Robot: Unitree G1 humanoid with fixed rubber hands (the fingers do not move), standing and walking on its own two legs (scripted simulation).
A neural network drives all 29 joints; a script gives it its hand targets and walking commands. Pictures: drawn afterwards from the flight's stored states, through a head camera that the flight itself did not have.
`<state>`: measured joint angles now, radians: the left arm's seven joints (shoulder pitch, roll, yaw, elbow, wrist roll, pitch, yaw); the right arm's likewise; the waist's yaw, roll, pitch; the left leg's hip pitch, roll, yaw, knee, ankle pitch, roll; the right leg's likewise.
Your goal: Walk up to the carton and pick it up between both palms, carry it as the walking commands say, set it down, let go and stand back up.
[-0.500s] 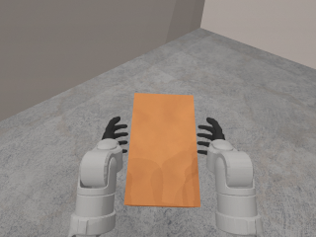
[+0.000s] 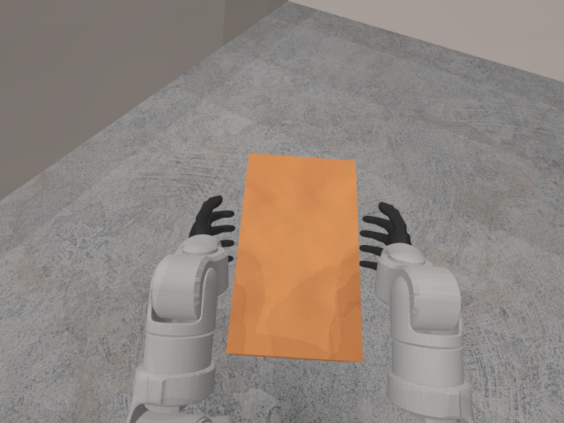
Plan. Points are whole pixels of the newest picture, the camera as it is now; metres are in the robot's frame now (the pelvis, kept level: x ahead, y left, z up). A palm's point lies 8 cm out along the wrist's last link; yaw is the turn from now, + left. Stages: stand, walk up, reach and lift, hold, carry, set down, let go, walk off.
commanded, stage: carry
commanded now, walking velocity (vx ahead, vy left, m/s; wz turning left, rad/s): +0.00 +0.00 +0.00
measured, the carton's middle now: (295, 259) +0.35 +0.00 -0.02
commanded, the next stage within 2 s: none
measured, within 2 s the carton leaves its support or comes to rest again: neither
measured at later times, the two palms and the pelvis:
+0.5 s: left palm (224, 143) +0.47 +0.11 +0.11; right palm (389, 152) +0.46 -0.14 +0.11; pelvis +0.16 -0.01 +0.01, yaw -1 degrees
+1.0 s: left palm (268, 116) +0.58 +0.05 +0.07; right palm (407, 127) +0.57 -0.20 +0.06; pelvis +0.27 -0.06 -0.01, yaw -2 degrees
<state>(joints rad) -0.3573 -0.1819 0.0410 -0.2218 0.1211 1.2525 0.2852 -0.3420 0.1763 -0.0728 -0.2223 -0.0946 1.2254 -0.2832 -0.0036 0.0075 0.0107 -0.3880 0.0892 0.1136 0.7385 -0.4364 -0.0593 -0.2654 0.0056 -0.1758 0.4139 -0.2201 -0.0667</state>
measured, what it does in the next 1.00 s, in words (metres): walks ahead: left foot, then left foot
